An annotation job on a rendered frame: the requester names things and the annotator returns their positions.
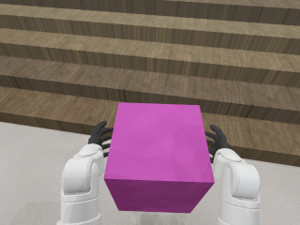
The right robot forearm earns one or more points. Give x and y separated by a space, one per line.
240 189

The left robot forearm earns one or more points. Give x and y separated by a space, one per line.
80 187

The carton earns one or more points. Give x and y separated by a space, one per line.
158 159

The robot left hand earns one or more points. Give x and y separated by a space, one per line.
97 139

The robot right hand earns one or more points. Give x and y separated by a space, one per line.
220 141

